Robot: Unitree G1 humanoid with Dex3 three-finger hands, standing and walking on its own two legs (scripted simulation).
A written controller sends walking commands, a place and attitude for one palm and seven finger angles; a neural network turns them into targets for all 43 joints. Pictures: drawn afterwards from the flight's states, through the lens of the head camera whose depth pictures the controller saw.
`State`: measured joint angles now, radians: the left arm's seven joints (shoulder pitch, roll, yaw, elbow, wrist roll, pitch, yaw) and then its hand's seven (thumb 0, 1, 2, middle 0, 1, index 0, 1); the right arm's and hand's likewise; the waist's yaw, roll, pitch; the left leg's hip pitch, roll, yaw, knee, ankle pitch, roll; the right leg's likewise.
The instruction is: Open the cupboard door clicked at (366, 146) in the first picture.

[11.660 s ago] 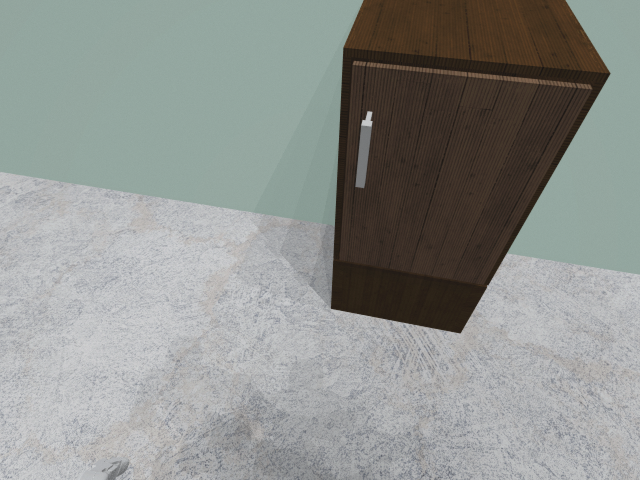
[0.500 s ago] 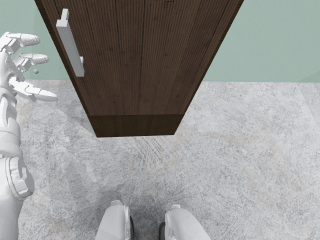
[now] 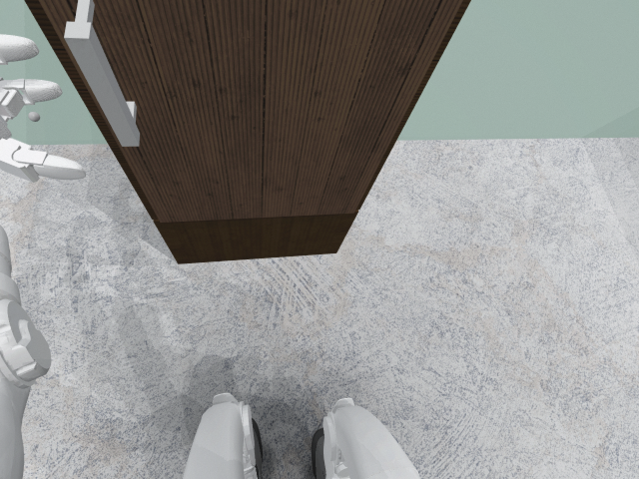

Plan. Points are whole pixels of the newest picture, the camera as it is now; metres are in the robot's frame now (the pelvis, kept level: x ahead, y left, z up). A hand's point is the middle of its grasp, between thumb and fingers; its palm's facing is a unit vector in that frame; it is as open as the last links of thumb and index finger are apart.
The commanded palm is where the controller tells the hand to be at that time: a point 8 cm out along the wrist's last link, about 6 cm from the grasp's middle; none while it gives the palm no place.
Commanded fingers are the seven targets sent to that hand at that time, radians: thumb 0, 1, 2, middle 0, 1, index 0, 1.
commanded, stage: move the hooked fingers beside the handle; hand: left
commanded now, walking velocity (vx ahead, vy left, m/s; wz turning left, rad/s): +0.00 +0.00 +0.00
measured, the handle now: (110, 80) +0.56 +0.20 +0.07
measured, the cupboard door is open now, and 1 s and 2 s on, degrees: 0 0 0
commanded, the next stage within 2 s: slide the fingers in behind the handle in 0.48 s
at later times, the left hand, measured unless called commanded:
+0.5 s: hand (37, 121) +0.50 +0.27 +0.07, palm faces +0.06 -1.00 -0.03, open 14.0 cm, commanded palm +0.49 +0.30 +0.06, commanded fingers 0.00 -0.50 0.30 -0.30 -1.20 -0.30 -1.20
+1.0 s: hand (67, 121) +0.50 +0.24 +0.07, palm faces +0.06 -1.00 -0.01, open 14.0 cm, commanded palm +0.49 +0.27 +0.06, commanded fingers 0.00 -0.50 0.30 -0.30 -1.20 -0.30 -1.20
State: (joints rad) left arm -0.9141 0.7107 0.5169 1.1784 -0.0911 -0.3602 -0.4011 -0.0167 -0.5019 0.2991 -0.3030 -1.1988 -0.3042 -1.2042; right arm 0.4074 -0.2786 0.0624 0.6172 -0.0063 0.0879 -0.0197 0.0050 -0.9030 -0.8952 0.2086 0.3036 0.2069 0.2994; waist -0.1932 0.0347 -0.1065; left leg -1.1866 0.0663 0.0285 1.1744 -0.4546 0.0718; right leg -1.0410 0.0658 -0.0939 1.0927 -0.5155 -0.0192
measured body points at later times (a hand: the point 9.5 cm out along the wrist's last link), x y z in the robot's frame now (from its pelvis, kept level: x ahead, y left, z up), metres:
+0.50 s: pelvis +0.00 +0.00 +0.00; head +0.15 +0.04 +0.42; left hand +0.49 +0.32 +0.08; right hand +0.02 -0.28 -0.10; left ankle +0.04 +0.07 -0.64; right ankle +0.00 -0.12 -0.64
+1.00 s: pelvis +0.00 +0.00 +0.00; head +0.14 +0.04 +0.43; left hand +0.50 +0.29 +0.07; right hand +0.00 -0.27 -0.10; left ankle +0.04 +0.07 -0.64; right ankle +0.00 -0.12 -0.64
